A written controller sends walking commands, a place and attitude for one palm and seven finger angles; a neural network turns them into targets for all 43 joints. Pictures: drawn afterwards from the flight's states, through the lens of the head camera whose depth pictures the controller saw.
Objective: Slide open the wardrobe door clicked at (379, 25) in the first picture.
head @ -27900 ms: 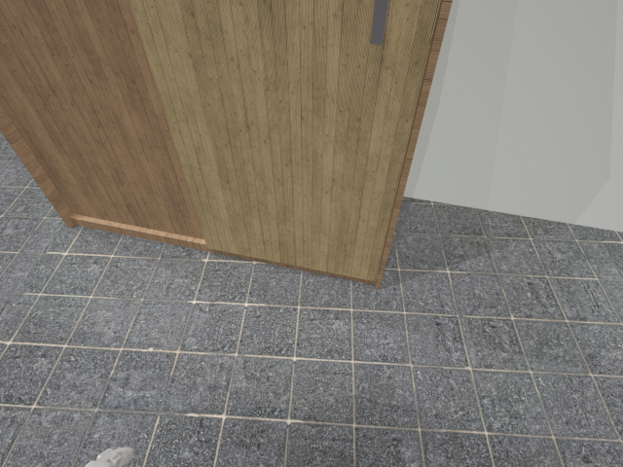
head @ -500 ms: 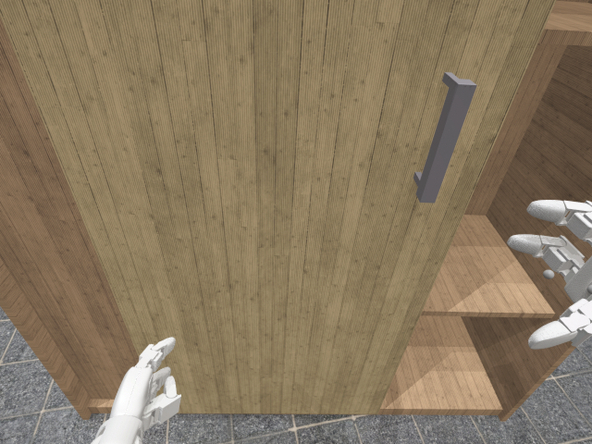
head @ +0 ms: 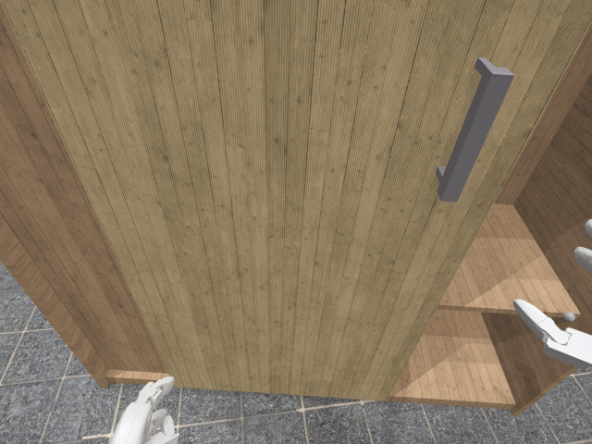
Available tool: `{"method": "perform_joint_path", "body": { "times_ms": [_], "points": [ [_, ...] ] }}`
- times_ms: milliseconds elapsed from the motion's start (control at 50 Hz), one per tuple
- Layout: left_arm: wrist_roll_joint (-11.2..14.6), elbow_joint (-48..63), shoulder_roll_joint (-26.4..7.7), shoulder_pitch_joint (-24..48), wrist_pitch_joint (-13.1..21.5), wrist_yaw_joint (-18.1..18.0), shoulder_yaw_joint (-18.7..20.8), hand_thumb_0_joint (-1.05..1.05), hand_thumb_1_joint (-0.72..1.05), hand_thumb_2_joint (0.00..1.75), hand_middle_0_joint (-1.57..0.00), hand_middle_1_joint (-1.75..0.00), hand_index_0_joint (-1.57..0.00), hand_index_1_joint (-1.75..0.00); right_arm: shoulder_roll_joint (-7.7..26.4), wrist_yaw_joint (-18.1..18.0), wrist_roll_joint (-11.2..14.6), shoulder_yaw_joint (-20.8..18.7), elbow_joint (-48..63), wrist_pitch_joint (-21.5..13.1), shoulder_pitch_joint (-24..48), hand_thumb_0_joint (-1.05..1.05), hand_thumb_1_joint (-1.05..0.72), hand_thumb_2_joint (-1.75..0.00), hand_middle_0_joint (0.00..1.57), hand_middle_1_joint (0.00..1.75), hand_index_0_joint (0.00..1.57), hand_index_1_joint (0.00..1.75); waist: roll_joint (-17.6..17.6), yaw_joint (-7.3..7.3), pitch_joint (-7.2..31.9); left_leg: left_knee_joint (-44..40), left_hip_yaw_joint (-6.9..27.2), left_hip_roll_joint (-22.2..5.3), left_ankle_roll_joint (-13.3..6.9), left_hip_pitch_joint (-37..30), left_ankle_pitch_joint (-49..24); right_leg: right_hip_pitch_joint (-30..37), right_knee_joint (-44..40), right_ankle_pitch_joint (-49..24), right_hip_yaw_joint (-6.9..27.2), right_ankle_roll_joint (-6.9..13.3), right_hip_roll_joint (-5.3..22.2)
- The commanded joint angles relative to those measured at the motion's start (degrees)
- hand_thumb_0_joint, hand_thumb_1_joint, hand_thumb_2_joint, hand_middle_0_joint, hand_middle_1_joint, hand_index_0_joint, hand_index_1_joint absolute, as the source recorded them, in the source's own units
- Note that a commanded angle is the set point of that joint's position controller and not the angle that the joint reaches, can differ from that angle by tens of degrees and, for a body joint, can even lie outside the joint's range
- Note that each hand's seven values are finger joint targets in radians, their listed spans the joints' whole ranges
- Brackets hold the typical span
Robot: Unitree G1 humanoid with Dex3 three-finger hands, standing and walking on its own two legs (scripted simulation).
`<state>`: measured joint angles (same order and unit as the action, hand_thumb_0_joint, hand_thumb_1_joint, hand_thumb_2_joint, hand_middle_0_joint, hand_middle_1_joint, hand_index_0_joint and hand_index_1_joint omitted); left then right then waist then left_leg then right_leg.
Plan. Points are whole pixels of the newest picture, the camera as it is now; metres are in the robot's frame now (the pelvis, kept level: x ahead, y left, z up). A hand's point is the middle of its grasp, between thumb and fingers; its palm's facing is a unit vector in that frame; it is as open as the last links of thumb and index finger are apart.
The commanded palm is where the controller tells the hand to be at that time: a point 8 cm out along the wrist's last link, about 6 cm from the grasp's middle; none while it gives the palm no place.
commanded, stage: draw the hand back to the body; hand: right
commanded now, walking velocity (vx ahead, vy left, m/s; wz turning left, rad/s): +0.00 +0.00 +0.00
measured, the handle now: (464, 133) +0.43 -0.22 +0.25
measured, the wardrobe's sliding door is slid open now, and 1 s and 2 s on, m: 0.43 0.43 0.43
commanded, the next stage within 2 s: step back with the hand held close in 0.60 s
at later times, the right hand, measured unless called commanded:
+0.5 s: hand (552, 326) +0.20 -0.25 +0.16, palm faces +0.46 +0.83 -0.33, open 7.5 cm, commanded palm +0.15 -0.29 +0.17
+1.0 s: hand (534, 325) +0.21 -0.25 +0.15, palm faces +0.34 +0.83 -0.43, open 7.4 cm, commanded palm +0.15 -0.29 +0.17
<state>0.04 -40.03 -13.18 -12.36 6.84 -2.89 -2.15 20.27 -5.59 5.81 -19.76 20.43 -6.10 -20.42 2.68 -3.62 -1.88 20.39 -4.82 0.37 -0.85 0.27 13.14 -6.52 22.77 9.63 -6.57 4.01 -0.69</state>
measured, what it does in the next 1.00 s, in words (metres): stands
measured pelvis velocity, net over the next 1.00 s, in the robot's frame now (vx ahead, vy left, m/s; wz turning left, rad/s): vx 0.00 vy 0.00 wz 0.03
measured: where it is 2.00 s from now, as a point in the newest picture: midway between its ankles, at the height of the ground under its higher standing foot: outside the picture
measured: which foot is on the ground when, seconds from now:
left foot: down 0.00-1.00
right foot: down 0.00-1.00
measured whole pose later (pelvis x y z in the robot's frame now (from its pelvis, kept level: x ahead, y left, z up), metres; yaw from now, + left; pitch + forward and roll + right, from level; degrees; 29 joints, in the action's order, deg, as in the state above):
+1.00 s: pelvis +0.00 +0.00 +0.00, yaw +2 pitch -1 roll +1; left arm 0.7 -31.8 -14.9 -10.0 -0.4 -4.2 0.2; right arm 22.0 -5.6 4.2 -20.2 25.7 -7.7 -29.7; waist 2.3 -1.3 -0.4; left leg 23.7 -3.3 1.2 -0.6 9.5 13.6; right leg -15.2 26.3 10.7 -8.0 4.1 0.7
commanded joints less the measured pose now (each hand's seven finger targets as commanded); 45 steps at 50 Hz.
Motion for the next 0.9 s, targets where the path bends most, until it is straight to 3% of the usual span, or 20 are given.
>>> {"method": "perform_joint_path", "body": {
  "times_ms": [0, 120, 200, 260, 360, 400, 460, 600, 660, 680, 700, 720, 740, 760, 780, 820, 880],
  "points": [
    [0.0, 11.2, -7.4, 10.3, 3.1, -0.5, 3.2, 0.0, 0.9, 0.9, -0.2, -0.3, -0.2, -0.3, 10.7, -0.8, -0.1, -6.4, 12.3, -3.7, 3.2, 0.0, -0.54, -0.73, 0.21, 0.51, 0.21, 0.51, 1.0, -1.07, 3.0, -4.5, 4.2, -0.3, -1.4, 6.8, -4.5, 4.1, -5.3, -2.4, 9.2, -3.1, 3.8],
    [0.0, 12.0, -7.4, 9.8, 2.3, -0.6, 3.4, 0.0, 0.9, 0.9, -0.2, -0.3, -0.2, -0.3, 10.2, -0.6, -0.3, -5.4, 14.7, -3.4, 1.7, 0.0, -0.75, -0.83, 0.21, 0.38, 0.21, 0.38, 2.8, -0.79, 3.1, -4.7, 4.4, -0.3, -1.2, 7.2, -4.4, 4.7, -5.1, -2.6, 8.9, -3.2, 3.9],
    [-0.1, 12.4, -7.2, 9.5, 2.0, -0.7, 3.4, 0.0, 0.9, 0.9, -0.2, -0.3, -0.2, -0.3, 9.6, -0.6, -0.2, -5.0, 14.1, -2.8, -1.7, 0.0, -0.9, -0.9, 0.2, 0.3, 0.2, 0.3, 0.1, -0.77, 2.6, -5.0, 4.4, -0.3, -1.1, 7.1, -6.2, 4.7, -4.2, -5.2, 8.0, -2.8, 3.6],
    [-0.2, 12.4, -7.1, 9.5, 1.9, -0.8, 3.3, 0.0, 0.9, 0.9, -0.2, -0.3, -0.2, -0.3, 10.6, -0.8, -0.5, -5.3, 16.3, -2.7, 1.6, 0.0, -0.9, -0.9, 0.2, 0.3, 0.2, 0.3, 3.0, -0.63, 4.0, -5.1, 4.7, -0.5, -1.1, 7.1, -6.2, 5.5, -3.8, -5.3, 8.1, -2.9, 3.3],
    [-0.3, 12.3, -6.9, 9.7, 1.7, -1.1, 3.1, 0.0, 0.9, 0.9, -0.2, -0.3, -0.2, -0.3, 10.2, -0.9, -0.4, -5.1, 15.2, -2.2, 1.6, 0.0, -0.9, -0.9, 0.2, 0.3, 0.2, 0.3, 1.3, -0.68, 3.3, -5.6, 4.6, -0.5, -1.1, 7.2, -6.6, 5.8, -3.7, -5.6, 7.8, -2.6, 3.1],
    [-0.4, 12.1, -7.0, 9.6, 1.7, -1.0, 3.1, 0.0, 0.9, 0.9, -0.2, -0.3, -0.2, -0.3, 9.9, -0.8, -0.5, -4.8, 14.9, -2.0, 1.1, 0.0, -0.9, -0.9, 0.2, 0.3, 0.2, 0.3, 2.3, -0.65, 3.6, -5.2, 4.5, -0.5, -1.1, 6.8, -7.9, 6.2, -3.5, -7.4, 7.7, -2.8, 3.2],
    [-0.4, 12.5, -6.8, 10.0, 1.3, -0.9, 3.1, 0.0, 0.9, 0.9, -0.2, -0.3, -0.2, -0.3, 9.7, -0.6, -0.3, -4.8, 14.3, -1.7, 1.1, 0.0, -0.9, -0.9, 0.2, 0.3, 0.2, 0.3, 0.0, -0.82, 3.5, -5.5, 4.5, -0.5, -0.9, 6.9, -7.5, 5.9, -3.6, -6.8, 7.7, -2.6, 3.2],
    [-0.3, 12.5, -6.6, 10.3, 1.0, -1.0, 3.1, 0.0, 0.9, 0.9, -0.2, -0.3, -0.2, -0.3, 10.3, -0.4, -0.3, -5.2, 14.9, -1.6, 1.2, 0.0, -0.9, -0.9, 0.2, 0.3, 0.2, 0.3, 2.4, -0.9, 3.9, -5.9, 4.9, -0.6, -0.9, 6.7, -7.9, 6.5, -3.3, -7.1, 7.2, -2.5, 3.0],
    [-0.4, 12.5, -6.5, 10.3, 1.1, -1.1, 3.0, 0.0, 0.9, 0.9, -0.2, -0.3, -0.2, -0.3, 10.4, -0.4, -0.1, -5.4, 14.5, -1.8, 0.7, 0.0, -0.9, -0.9, 0.2, 0.3, 0.2, 0.3, 0.3, -1.0, 3.6, -6.2, 4.7, -0.6, -0.7, 6.8, -7.6, 6.1, -3.4, -6.5, 7.2, -2.3, 2.8],
    [-0.3, 12.5, -6.7, 10.5, 1.2, -1.1, 3.1, 0.0, 0.9, 0.9, -0.2, -0.3, -0.2, -0.3, 10.7, -0.4, -0.2, -5.5, 14.6, -1.8, 0.7, 0.0, -0.9, -0.9, 0.2, 0.3, 0.2, 0.3, 0.9, -1.0, 3.3, -6.5, 4.9, -0.7, -0.8, 6.6, -7.7, 6.1, -3.4, -6.6, 7.0, -2.2, 2.8],
    [-0.3, 11.6, -6.8, 9.9, 0.8, -1.4, 3.1, 0.0, 0.9, 0.9, -0.2, -0.3, -0.2, -0.3, 11.3, -0.7, -0.1, -6.4, 11.0, -1.5, 2.0, 0.0, -0.9, -0.9, 0.2, 0.3, 0.2, 0.3, -0.6, -0.41, 1.7, -6.8, 4.8, -0.6, -0.7, 7.9, -7.3, 5.5, -3.5, -6.1, 6.8, -2.3, 2.9],
    [0.7, 14.9, -7.7, 10.7, -0.3, -1.2, 3.1, 0.0, 0.9, 0.9, -0.2, -0.3, -0.2, -0.3, 18.0, -1.1, -0.8, -12.5, 16.5, -3.9, 8.7, 0.0, -0.9, -0.9, 0.2, 0.3, 0.2, 0.3, -0.8, 0.73, -1.5, -9.1, 10.4, -3.9, 0.8, 14.9, -9.6, 1.8, -0.5, -1.8, 7.5, -0.8, 3.9],
    [0.2, 13.7, -7.0, 10.2, -1.1, -1.5, 3.0, 0.0, 0.9, 0.9, -0.2, -0.3, -0.2, -0.3, 13.5, -0.7, -0.9, -9.1, 12.0, -4.2, 3.2, 0.0, -0.9, -0.9, 0.2, 0.3, 0.2, 0.3, -3.2, 1.25, -0.5, -8.9, 10.8, -5.3, 1.0, 15.4, -11.4, 1.4, 1.3, -2.3, 8.0, -0.5, 3.6],
    [0.1, 14.2, -7.2, 9.7, -1.8, -1.4, 3.2, 0.0, 0.9, 0.9, -0.2, -0.3, -0.2, -0.3, 11.6, -0.5, -1.3, -7.5, 11.0, -4.3, 0.0, 0.0, -0.9, -0.9, 0.2, 0.3, 0.2, 0.3, -4.5, 1.19, 1.2, -8.0, 10.9, -6.0, 1.7, 15.8, -13.8, 1.6, 2.4, -3.6, 7.4, -0.5, 3.7],
    [0.1, 14.7, -7.3, 10.1, -2.1, -1.4, 3.5, 0.0, 0.9, 0.9, -0.2, -0.3, -0.2, -0.3, 11.7, -0.5, -1.6, -7.0, 13.6, -4.8, 0.5, 0.0, -0.9, -0.9, 0.2, 0.3, 0.2, 0.3, -2.2, 1.31, 3.3, -6.4, 10.0, -6.1, 2.1, 15.1, -17.9, 2.5, 2.8, -6.4, 6.8, -0.5, 3.6],
    [0.2, 15.6, -7.4, 8.8, -3.0, -1.5, 3.9, 0.0, 0.9, 0.9, -0.2, -0.3, -0.2, -0.3, 11.0, -0.8, -1.7, -6.9, 13.3, -4.8, -3.5, 0.0, -0.9, -0.9, 0.2, 0.3, 0.2, 0.3, -1.3, 1.31, 8.0, -2.9, 8.9, -6.1, 2.8, 12.9, -22.6, 3.1, 3.0, -11.4, 6.0, -0.4, 4.5],
    [0.5, 16.9, -7.6, 8.5, -3.9, -1.8, 4.3, 0.0, 0.9, 0.9, -0.2, -0.3, -0.2, -0.3, 12.8, -1.5, -1.7, -8.4, 16.2, -5.1, -5.9, 0.0, -0.9, -0.9, 0.2, 0.3, 0.2, 0.3, 0.1, 1.41, 10.9, -0.2, 8.2, -5.5, 2.9, 12.5, -22.5, 3.1, 2.8, -15.3, 6.6, -0.3, 5.3]
  ]
}}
